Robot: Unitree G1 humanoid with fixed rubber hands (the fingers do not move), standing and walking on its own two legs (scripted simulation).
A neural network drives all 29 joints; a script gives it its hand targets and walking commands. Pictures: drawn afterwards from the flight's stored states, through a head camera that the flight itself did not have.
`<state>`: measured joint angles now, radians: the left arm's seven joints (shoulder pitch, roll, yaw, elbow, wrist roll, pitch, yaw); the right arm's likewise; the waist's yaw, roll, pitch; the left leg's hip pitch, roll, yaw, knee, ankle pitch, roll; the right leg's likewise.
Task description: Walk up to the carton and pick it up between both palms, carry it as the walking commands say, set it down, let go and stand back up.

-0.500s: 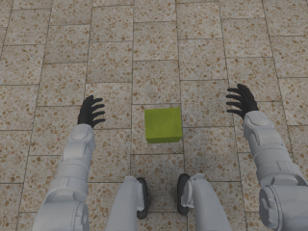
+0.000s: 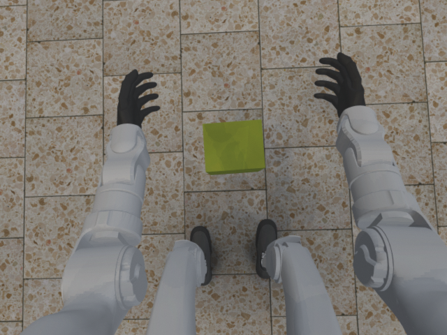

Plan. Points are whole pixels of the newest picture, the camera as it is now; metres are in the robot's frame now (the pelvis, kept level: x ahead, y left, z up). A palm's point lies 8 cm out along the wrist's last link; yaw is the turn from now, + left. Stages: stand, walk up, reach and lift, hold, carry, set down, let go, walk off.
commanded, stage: reach and lift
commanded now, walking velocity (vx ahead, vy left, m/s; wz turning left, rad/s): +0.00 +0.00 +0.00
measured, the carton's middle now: (233, 150) +0.46 +0.00 -0.55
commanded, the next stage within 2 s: none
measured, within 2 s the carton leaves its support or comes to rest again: neither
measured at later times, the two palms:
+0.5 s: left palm (158, 139) +0.46 +0.17 -0.27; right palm (315, 130) +0.47 -0.19 -0.28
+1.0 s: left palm (173, 148) +0.46 +0.17 -0.42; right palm (296, 141) +0.47 -0.18 -0.42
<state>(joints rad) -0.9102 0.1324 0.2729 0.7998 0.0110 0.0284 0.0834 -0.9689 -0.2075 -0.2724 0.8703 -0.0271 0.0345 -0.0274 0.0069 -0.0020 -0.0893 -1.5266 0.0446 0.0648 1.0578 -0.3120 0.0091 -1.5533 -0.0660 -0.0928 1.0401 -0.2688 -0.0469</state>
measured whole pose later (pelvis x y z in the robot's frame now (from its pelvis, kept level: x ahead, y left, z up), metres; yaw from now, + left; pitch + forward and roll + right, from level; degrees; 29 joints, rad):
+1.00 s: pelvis -0.05 +0.00 -0.25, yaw +0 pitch +42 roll +2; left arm -1.25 0.27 0.10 1.07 -0.23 -0.01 0.16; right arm -1.30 -0.32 -0.03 1.10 0.23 0.01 -0.15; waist 0.01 0.01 0.19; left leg -2.22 0.06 0.04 2.05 -0.56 0.01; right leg -2.28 -0.08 -0.04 2.02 -0.48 -0.07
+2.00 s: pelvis -0.05 +0.01 -0.29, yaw +0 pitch +40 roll +1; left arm -1.48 0.25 -0.01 1.26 -0.27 -0.07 0.16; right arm -1.50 -0.32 0.03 1.31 0.27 -0.08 -0.14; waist 0.02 0.01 0.31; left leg -2.32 0.03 0.03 2.16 -0.54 0.02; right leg -2.36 -0.07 -0.02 2.13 -0.47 -0.04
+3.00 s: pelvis -0.04 +0.01 -0.30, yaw +0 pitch +39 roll +0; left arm -1.30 0.12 0.26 1.05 -0.02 0.11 0.16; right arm -1.35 -0.22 -0.18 1.15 0.06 0.10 -0.13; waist 0.01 0.02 0.16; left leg -2.32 -0.08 -0.01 2.22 -0.59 -0.03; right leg -2.35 0.03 0.05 2.19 -0.52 0.04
